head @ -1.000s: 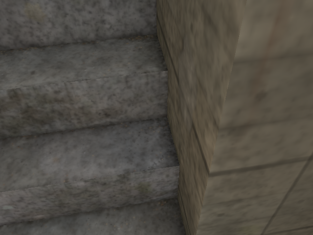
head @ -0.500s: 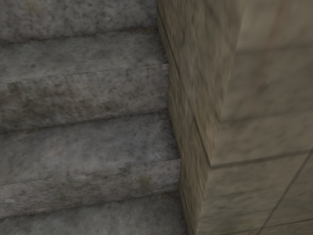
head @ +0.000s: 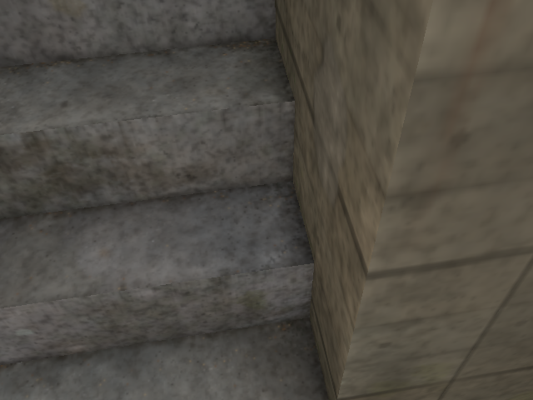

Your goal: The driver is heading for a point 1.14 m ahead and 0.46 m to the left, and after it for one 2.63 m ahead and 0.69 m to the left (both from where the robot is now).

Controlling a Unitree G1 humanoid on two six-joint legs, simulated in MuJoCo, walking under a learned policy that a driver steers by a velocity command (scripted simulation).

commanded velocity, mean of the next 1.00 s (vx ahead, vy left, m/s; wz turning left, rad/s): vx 0.18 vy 0.00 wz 0.00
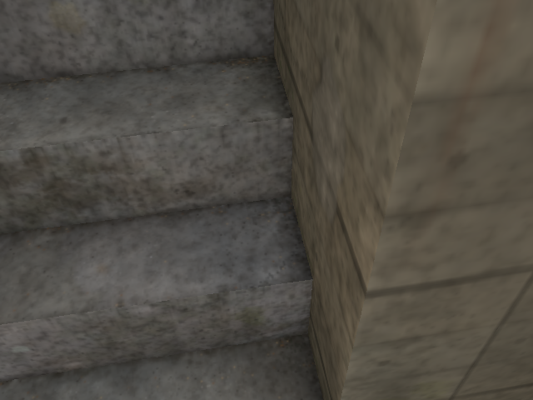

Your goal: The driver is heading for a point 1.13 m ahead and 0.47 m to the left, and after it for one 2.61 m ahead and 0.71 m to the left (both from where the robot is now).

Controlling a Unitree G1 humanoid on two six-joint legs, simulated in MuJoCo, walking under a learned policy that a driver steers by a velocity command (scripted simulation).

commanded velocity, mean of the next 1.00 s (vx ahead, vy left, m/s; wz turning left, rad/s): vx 0.45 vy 0.00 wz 0.15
